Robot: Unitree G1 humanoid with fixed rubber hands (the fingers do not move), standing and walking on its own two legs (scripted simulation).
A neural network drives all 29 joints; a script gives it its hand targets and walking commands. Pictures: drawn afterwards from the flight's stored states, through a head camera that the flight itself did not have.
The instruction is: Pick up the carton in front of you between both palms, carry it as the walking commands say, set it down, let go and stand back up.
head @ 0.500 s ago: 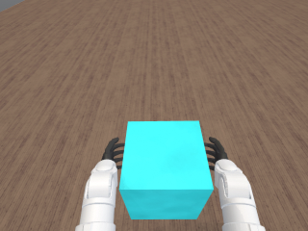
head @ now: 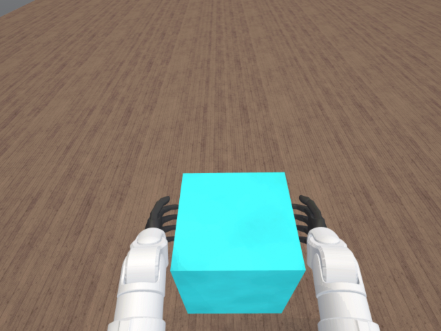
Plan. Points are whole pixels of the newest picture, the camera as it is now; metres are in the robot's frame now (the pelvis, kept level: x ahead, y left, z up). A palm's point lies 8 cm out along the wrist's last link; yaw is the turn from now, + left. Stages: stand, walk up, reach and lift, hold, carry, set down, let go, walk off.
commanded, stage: carry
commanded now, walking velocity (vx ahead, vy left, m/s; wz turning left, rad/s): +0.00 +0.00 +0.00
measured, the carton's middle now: (234, 245) +0.32 +0.00 -0.04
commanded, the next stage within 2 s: hold in 0.24 s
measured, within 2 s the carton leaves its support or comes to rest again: neither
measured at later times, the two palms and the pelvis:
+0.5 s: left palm (179, 226) +0.31 +0.11 +0.05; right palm (345, 255) +0.25 -0.19 +0.05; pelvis -0.01 +0.02 +0.01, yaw -11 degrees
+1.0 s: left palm (166, 212) +0.34 +0.13 +0.05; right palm (323, 244) +0.27 -0.15 +0.05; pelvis +0.00 +0.07 +0.01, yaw -14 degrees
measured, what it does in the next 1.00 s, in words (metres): shifts its weight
